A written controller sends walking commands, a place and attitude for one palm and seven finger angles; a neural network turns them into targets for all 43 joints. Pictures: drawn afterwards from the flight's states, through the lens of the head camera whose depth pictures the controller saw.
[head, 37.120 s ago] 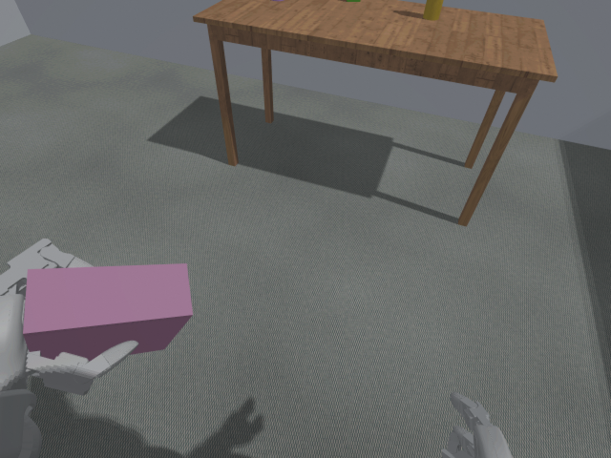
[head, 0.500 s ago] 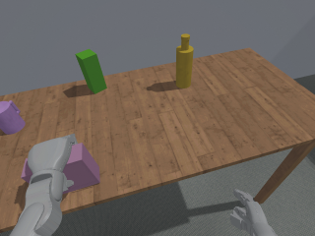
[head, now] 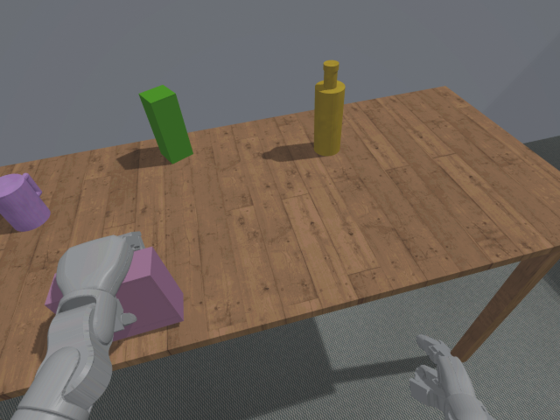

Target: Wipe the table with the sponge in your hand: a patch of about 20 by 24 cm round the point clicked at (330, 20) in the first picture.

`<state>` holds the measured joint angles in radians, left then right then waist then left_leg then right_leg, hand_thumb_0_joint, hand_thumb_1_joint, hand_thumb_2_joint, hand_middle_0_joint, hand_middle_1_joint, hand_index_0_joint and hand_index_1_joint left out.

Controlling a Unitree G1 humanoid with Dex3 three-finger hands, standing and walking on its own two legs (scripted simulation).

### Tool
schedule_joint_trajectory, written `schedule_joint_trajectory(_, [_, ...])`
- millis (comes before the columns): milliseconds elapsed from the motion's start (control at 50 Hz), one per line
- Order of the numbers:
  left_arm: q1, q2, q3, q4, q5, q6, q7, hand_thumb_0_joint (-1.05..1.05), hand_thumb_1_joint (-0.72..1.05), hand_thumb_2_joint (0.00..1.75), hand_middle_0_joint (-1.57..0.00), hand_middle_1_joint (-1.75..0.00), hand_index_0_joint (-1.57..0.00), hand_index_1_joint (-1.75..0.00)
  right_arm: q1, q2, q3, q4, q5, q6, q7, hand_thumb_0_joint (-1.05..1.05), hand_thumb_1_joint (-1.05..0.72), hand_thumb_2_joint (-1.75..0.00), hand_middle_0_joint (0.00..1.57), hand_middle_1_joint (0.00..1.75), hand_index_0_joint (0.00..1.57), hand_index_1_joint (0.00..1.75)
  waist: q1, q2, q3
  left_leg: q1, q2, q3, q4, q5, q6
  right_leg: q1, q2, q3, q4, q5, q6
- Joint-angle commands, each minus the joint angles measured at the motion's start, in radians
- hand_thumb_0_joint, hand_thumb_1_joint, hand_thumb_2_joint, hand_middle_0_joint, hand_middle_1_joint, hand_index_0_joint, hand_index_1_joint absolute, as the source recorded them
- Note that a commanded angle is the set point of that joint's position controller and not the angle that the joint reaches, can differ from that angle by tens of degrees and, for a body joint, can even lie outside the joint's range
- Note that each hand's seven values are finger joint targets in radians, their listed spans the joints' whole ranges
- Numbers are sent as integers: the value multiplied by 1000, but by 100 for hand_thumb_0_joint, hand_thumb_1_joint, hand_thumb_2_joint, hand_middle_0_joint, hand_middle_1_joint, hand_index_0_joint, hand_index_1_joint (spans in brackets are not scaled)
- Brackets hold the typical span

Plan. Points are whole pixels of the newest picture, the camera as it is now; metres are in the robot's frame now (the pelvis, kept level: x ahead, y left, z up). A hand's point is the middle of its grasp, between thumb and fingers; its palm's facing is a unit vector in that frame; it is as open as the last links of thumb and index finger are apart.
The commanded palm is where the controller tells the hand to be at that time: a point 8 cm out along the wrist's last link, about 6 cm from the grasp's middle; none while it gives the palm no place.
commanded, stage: lift the sponge slowly off the table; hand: left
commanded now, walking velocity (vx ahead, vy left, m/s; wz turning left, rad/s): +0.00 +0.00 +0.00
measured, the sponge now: (129, 305) +0.25 +0.28 +0.02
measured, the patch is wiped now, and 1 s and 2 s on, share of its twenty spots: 0.95 0.95 0.95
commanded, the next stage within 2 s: bring the sponge back beside the body in 1.46 s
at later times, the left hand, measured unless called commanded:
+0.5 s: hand (111, 270) +0.25 +0.28 +0.10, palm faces +0.03 -0.10 -0.99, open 9.6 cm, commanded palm +0.23 +0.28 +0.18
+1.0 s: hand (104, 250) +0.27 +0.28 +0.13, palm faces +0.05 -0.07 -1.00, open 9.6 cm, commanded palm +0.23 +0.28 +0.21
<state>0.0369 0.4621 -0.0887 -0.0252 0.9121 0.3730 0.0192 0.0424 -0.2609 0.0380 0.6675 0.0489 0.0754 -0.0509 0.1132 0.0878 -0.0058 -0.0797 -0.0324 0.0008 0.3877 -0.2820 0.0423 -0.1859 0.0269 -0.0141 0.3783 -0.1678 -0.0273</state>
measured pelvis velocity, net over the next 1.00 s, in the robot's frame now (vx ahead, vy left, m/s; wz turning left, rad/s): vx -0.02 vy -0.01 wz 0.01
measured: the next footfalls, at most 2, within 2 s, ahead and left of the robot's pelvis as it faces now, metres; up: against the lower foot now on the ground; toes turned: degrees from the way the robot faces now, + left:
none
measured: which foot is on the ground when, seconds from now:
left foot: down 0.00-1.00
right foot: down 0.00-1.00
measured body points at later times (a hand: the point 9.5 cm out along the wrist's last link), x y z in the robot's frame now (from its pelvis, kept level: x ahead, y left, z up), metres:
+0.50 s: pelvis -0.01 -0.01 +0.00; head -0.02 -0.04 +0.45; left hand +0.25 +0.28 +0.16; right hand +0.24 -0.21 -0.08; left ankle -0.05 +0.09 -0.74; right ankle +0.02 -0.11 -0.74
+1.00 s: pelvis -0.02 -0.01 +0.00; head -0.02 -0.05 +0.45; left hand +0.26 +0.28 +0.19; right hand +0.23 -0.21 -0.08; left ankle -0.05 +0.09 -0.74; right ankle +0.02 -0.11 -0.74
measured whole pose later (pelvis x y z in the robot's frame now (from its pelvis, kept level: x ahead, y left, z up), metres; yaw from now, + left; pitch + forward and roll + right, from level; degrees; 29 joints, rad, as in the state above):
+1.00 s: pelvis -0.02 -0.01 +0.00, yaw +1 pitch -3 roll +0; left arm -0.13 0.56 -0.06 -0.04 0.87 0.40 -0.11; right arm 0.02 -0.28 0.06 0.66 0.07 0.07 -0.07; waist 0.11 0.10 0.02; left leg -0.05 -0.03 -0.01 0.35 -0.24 0.03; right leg -0.16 0.03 -0.02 0.35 -0.14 -0.04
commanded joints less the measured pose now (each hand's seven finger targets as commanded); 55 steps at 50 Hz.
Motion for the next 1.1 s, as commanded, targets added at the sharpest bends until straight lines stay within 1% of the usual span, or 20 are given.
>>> schedule_joint_trajectory(0, [-258, 240, 159, -213, 34, -4, 47, 0, 10, 130, -120, -160, -120, -160, -202, -104, -36, -162, -6, -60, -10, 0, -90, -90, 20, 30, 20, 30, 5, -25, -213, -49, 11, -56, -54, 356, -2, 207, -1, 65, -13, 214, -59])
schedule_joint_trajectory(160, [-298, 267, 170, -244, 17, 16, 20, 0, 10, 130, -120, -160, -120, -160, -242, -108, -28, -173, 4, -55, -12, 0, -90, -90, 20, 30, 20, 30, 0, -4, -211, -36, 7, -61, -69, 336, 0, 219, 0, 90, -32, 199, -62])
schedule_joint_trajectory(180, [-314, 235, 137, -229, 19, 20, 13, 0, 10, 130, -120, -160, -120, -160, -228, -104, -26, -169, 3, -55, -13, 0, -90, -90, 20, 30, 20, 30, -5, -23, -212, -40, 7, -51, -65, 330, 3, 214, -6, 61, -29, 187, -55])
schedule_joint_trajectory(240, [-323, 247, 136, -242, 18, 15, -2, 0, 10, 130, -120, -160, -120, -160, -227, -108, -30, -168, 2, -50, -13, 0, -90, -90, 20, 30, 20, 30, -2, -11, -212, -32, 7, -53, -69, 336, 2, 213, -7, 59, -33, 193, -55])
schedule_joint_trajectory(260, [-307, 281, 175, -261, 15, 16, -5, 0, 10, 130, -120, -160, -120, -160, -245, -108, -27, -182, 4, -56, -12, 0, -90, -90, 20, 30, 20, 30, 5, -9, -211, -34, 8, -63, -72, 326, 4, 218, 0, 86, -33, 178, -61])
schedule_joint_trajectory(300, [-336, 250, 138, -242, 21, 15, -12, 0, 10, 130, -120, -160, -120, -160, -227, -105, -24, -171, 2, -54, -12, 0, -90, -90, 20, 30, 20, 30, -7, -24, -202, -37, 10, -56, -70, 338, 1, 209, -6, 64, -34, 190, -56])
schedule_joint_trajectory(460, [-375, 310, 186, -259, 18, 26, -17, 0, 10, 130, -120, -160, -120, -160, -259, -108, -18, -183, 11, -49, -12, 0, -90, -90, 20, 30, 20, 30, 5, 4, -198, -42, 9, -64, -89, 301, 0, 219, 0, 95, -44, 143, -64])
schedule_joint_trajectory(540, [-375, 307, 178, -237, 11, 33, -26, 0, 10, 130, -120, -160, -120, -160, -245, -110, -21, -173, 8, -43, -14, 0, -90, -90, 20, 30, 20, 30, 4, -18, -206, -43, 5, -54, -85, 313, 3, 228, -12, 71, -42, 167, -55])
schedule_joint_trajectory(560, [-382, 322, 195, -256, 7, 37, -30, 0, 10, 130, -120, -160, -120, -160, -265, -108, -17, -186, 12, -48, -13, 0, -90, -90, 20, 30, 20, 30, 5, -11, -207, -43, 5, -62, -86, 298, 4, 227, -4, 101, -45, 148, -62])
schedule_joint_trajectory(740, [-428, 343, 187, -221, -6, 31, -74, 0, 10, 130, -120, -160, -120, -160, -239, -115, -18, -175, 14, -45, -20, 0, -90, -90, 20, 30, 20, 30, -9, -23, -194, -52, 5, -52, -80, 281, 7, 209, -18, 70, -48, 134, -50])
schedule_joint_trajectory(760, [-443, 339, 186, -263, -12, 27, -79, 0, 10, 130, -120, -160, -120, -160, -263, -110, -11, -201, 18, -56, -21, 0, -90, -90, 20, 30, 20, 30, -8, -11, -201, -45, 7, -63, -82, 262, 8, 204, -10, 98, -53, 108, -57])
schedule_joint_trajectory(800, [-476, 337, 172, -219, -4, 21, -82, 0, 10, 130, -120, -160, -120, -160, -235, -111, -11, -181, 15, -59, -24, 0, -90, -90, 20, 30, 20, 30, -17, -14, -188, -50, 8, -57, -83, 278, 5, 199, -16, 66, -50, 118, -52])
schedule_joint_trajectory(860, [-478, 377, 214, -272, -4, 9, -80, 0, 10, 130, -120, -160, -120, -160, -257, -111, -13, -199, 17, -66, -23, 0, -90, -90, 20, 30, 20, 30, 0, 11, -225, -37, 7, -68, -84, 283, 7, 222, -10, 96, -44, 125, -61])
schedule_joint_trajectory(900, [-483, 344, 184, -215, -3, 15, -78, 0, 10, 130, -120, -160, -120, -160, -230, -108, -13, -179, 14, -63, -23, 0, -90, -90, 20, 30, 20, 30, -9, -17, -202, -47, 8, -57, -87, 285, 3, 214, -17, 67, -49, 124, -53])
schedule_joint_trajectory(940, [-507, 368, 195, -198, -2, 25, -78, 0, 10, 130, -120, -160, -120, -160, -231, -115, -16, -173, 15, -55, -22, 0, -90, -90, 20, 30, 20, 30, -4, -16, -203, -53, 9, -55, -94, 275, 2, 215, -20, 65, -53, 116, -52])
schedule_joint_trajectory(960, [-530, 379, 205, -245, -1, 28, -79, 0, 10, 130, -120, -160, -120, -160, -261, -112, -10, -193, 20, -62, -21, 0, -90, -90, 20, 30, 20, 30, 0, 4, -213, -49, 8, -66, -97, 271, 2, 218, -11, 99, -52, 108, -63])
schedule_joint_trajectory(980, [-535, 374, 205, -246, 0, 31, -77, 0, 10, 130, -120, -160, -120, -160, -241, -110, -11, -188, 13, -66, -18, 0, -90, -90, 20, 30, 20, 30, 5, 2, -251, -48, 5, -55, -86, 297, 4, 250, -22, 72, -36, 139, -58])
schedule_joint_trajectory(1020, [-500, 375, 205, -211, -2, 43, -83, 0, 10, 130, -120, -160, -120, -160, -240, -115, -13, -178, 14, -56, -14, 0, -90, -90, 20, 30, 20, 30, 6, -14, -229, -53, 7, -57, -92, 312, 1, 242, -20, 67, -40, 158, -56])
schedule_joint_trajectory(1060, [-486, 407, 240, -259, -7, 53, -87, 0, 10, 130, -120, -160, -120, -160, -271, -112, -11, -199, 17, -58, -9, 0, -90, -90, 20, 30, 20, 30, 16, -9, -249, -52, 5, -67, -85, 316, 3, 254, -14, 108, -32, 170, -64])
schedule_joint_trajectory(1080, [-488, 384, 222, -253, -7, 59, -90, 0, 10, 130, -120, -160, -120, -160, -249, -110, -9, -192, 11, -58, -6, 0, -90, -90, 20, 30, 20, 30, 16, -12, -268, -58, 6, -52, -79, 331, 3, 271, -26, 72, -19, 186, -57])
